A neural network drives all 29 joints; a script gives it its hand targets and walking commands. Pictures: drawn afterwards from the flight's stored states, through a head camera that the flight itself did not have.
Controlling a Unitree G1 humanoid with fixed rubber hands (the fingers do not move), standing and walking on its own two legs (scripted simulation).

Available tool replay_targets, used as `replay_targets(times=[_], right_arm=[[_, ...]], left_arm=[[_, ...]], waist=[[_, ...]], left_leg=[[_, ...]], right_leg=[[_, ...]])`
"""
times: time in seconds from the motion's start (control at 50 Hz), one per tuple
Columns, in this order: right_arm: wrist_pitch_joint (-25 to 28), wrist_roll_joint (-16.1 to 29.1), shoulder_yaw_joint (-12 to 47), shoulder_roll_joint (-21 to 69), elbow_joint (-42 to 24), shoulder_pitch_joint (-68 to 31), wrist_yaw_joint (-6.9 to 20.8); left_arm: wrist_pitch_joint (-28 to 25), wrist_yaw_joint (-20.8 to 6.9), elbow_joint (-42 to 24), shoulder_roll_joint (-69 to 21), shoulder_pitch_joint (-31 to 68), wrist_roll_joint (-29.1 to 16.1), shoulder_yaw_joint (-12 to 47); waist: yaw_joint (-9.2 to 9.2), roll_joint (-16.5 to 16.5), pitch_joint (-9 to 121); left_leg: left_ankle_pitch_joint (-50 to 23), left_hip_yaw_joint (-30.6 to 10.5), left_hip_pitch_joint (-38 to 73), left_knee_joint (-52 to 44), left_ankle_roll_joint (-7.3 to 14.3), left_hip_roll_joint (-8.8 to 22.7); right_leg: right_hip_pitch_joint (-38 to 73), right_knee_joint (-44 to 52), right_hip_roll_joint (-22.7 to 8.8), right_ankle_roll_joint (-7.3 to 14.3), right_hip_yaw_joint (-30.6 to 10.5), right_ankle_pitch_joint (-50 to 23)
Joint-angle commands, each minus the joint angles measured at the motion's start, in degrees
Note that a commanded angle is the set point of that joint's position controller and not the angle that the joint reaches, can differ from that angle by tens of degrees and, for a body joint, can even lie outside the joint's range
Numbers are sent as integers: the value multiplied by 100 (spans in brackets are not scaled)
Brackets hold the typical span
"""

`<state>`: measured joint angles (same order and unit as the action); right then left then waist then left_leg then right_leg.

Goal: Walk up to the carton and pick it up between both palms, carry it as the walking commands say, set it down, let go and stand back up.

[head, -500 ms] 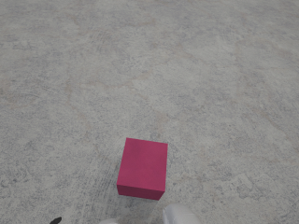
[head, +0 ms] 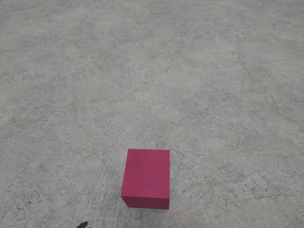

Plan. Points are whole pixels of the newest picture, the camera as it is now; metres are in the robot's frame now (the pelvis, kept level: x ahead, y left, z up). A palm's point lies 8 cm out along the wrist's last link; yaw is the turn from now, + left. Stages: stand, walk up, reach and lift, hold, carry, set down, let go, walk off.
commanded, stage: walk up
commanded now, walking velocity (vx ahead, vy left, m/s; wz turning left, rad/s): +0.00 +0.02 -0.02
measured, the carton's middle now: (148, 179) +0.46 +0.06 -0.65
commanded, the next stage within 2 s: stand in 1.76 s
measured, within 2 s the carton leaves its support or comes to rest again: neither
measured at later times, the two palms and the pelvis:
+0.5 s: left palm out of the picture +0.04 +0.29 -0.14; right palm out of the picture +0.02 -0.22 -0.14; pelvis +0.00 +0.04 -0.01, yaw +0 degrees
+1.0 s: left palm out of the picture +0.00 +0.32 -0.15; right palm out of the picture +0.01 -0.14 -0.12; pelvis -0.01 +0.08 +0.00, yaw -1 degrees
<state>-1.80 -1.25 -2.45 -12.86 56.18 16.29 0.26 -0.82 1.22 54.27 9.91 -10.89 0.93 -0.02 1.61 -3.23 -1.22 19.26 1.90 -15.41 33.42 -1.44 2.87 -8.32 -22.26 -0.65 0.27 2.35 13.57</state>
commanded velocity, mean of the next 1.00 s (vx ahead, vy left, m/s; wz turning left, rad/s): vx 0.00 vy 0.06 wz -0.01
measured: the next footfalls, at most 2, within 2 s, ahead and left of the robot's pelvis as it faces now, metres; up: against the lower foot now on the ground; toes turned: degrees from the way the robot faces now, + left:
left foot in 0.04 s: +0.03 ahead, +0.14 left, +0.00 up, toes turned +1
right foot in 1.18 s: +0.00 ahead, -0.07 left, +0.00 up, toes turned +3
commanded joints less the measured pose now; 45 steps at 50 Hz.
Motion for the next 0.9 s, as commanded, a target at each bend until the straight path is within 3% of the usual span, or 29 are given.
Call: replay_targets(times=[0.0, 0.02, 0.04, 0.06, 0.1, 0.18, 0.26, 0.38, 0.5, 0.6, 0.64, 0.68, 0.7, 0.72, 0.74, 0.76, 0.78, 0.8, 0.82, 0.84, 0.88], right_arm=[[140, 20, -77, -390, -50, 316, -140], [176, 13, -118, -570, -12, 384, -167], [190, 32, -151, -763, 31, 335, -178], [169, 83, -137, -592, 130, 160, -154], [231, 56, -23, -243, 136, 126, -116], [193, 70, -135, -466, 270, 181, -224], [163, 55, -160, -343, 215, 138, -230], [117, 36, -208, -461, 135, 139, -246], [38, 19, -295, -652, -49, 111, -233], [-10, -20, -334, -610, -278, 58, -164], [-7, -41, -321, -516, -377, 33, -122], [12, -76, -280, -346, -444, 106, -71], [22, -100, -266, -304, -464, 188, -40], [33, -96, -253, -289, -473, 320, -20], [70, -63, -220, -251, -435, 548, -22], [141, -58, -273, -598, -429, 568, -59], [218, 28, -192, -673, -337, 843, -60], [282, -14, -113, -637, -301, 792, -78], [327, -11, -67, -639, -299, 537, -113], [353, 6, -24, -564, -331, 227, -140], [368, 83, 47, -453, -317, -50, -171]], left_arm=[[-67, 58, -131, 935, 30, -19, -204], [-76, 35, -174, 865, -34, -4, -203], [-90, 13, -234, 784, -137, 11, -212], [-92, 14, -164, 703, -131, -74, -202], [-21, 49, 100, 737, -239, -57, -215], [-43, 70, 9, 936, -173, 44, -292], [-7, 136, 100, 840, -226, 22, -278], [61, 174, 139, 866, -254, 35, -281], [139, 225, 118, 900, -346, 46, -301], [185, 287, 123, 1026, -531, 65, -348], [202, 308, 144, 1183, -658, 79, -403], [226, 319, 146, 1361, -679, 101, -465], [230, 324, 102, 1399, -548, 112, -483], [222, 317, 34, 1393, -312, 116, -483], [217, 284, -46, 1303, 34, 114, -453], [225, 207, -96, 850, -60, 64, -342], [293, 195, -12, 586, -178, 20, -268], [390, 155, 211, 687, -467, 40, -309], [448, 116, 348, 567, -612, 16, -301], [463, 68, 502, 488, -779, -32, -301], [467, 14, 711, 499, -960, -25, -319]], waist=[[54, 1136, 104], [-18, 924, 114], [-241, 542, 90], [-267, -65, -81], [-144, 177, -101], [-229, 38, -51], [-186, 424, 79], [-202, 353, 71], [-251, 204, -23], [-285, 627, -59], [-335, 1000, -49], [-365, 1535, -30], [-325, 1689, -14], [-196, 1629, -22], [49, 1375, -53], [105, -274, -89], [139, -1013, 190], [-5, -162, 115], [-165, 153, 40], [-307, 123, 39], [-352, -389, 75]], left_leg=[[-1333, -68, 681, -1338, 51, 118], [-2062, -307, 958, -1451, 78, 378], [-2642, -424, 1060, -1279, 116, 524], [-2418, -320, 740, -1174, 153, 371], [-2076, -379, 710, -1471, 188, 407], [-2096, -181, 643, -1330, 140, 264], [-1992, -182, 736, -1239, 186, 259], [-2018, -281, 757, -1186, 306, 287], [-1336, -441, 436, -1262, 452, 338], [-929, -278, 30, -894, 392, 139], [-794, -75, -228, -473, 264, -57], [-308, 107, -388, 217, 127, -243], [82, 73, -317, 594, 94, -244], [238, -55, -60, 612, 96, -147], [73, -262, 472, -137, 135, 11], [-459, -1434, 864, -1665, 230, 799], [-1085, -2449, 576, -2267, 376, 1624], [-1512, -2552, 554, -2225, 370, 1832], [-1956, -2232, 445, -2078, 309, 1718], [-1989, -1828, 432, -2075, 174, 1444], [-1826, -1258, 517, -2154, 76, 1058]], right_leg=[[116, 285, -1132, 389, -853, -2129], [-38, 244, -1006, 248, -881, -1734], [-154, 286, -815, 155, -763, -1338], [-58, 420, -612, 52, -513, -1090], [102, 337, -485, -19, -400, -875], [188, 231, -835, 10, -576, -1442], [-60, 132, -829, -25, -526, -1236], [-454, -88, -795, -132, -387, -747], [-770, -454, -786, -174, -283, -229], [-900, -327, -1077, -42, -632, -64], [-817, -45, -1394, 140, -1049, -47], [-863, 228, -1852, 454, -1588, -48], [-1079, 261, -2024, 590, -1751, -19], [-1441, 206, -2027, 563, -1720, 78], [-1885, -80, -1697, 270, -1291, 319], [-2457, -1200, -732, -230, -294, 1034], [-2021, -1842, -179, -264, -127, 1892], [-1795, -2369, -144, -162, -538, 1859], [-1649, -2575, -159, -106, -741, 1588], [-1446, -2577, -206, -71, -770, 1157], [-1223, -2595, -139, -125, -585, 716]])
